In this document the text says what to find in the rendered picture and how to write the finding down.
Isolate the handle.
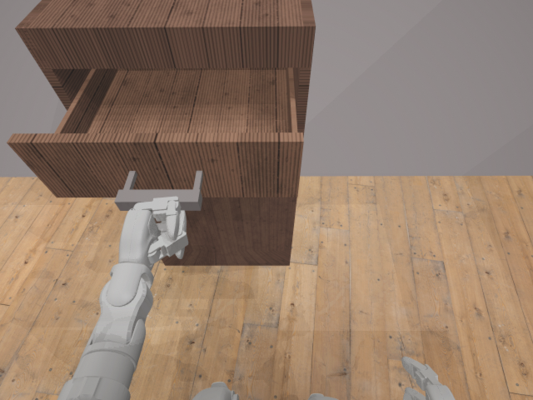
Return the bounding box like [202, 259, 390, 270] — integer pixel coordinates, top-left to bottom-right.
[115, 171, 203, 211]

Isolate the robot right hand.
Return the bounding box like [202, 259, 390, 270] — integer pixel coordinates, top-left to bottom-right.
[401, 357, 455, 400]

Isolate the left robot shin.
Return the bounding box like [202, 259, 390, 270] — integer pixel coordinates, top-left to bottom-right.
[211, 382, 229, 389]

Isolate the left robot forearm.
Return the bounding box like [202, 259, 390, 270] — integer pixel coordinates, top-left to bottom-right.
[57, 262, 154, 400]

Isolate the drawer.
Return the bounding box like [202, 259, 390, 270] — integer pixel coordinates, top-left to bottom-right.
[7, 67, 304, 198]

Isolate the cabinet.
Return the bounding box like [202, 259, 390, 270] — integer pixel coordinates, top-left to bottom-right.
[15, 0, 316, 266]

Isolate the robot left hand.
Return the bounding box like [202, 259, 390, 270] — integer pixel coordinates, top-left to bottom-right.
[118, 197, 188, 271]

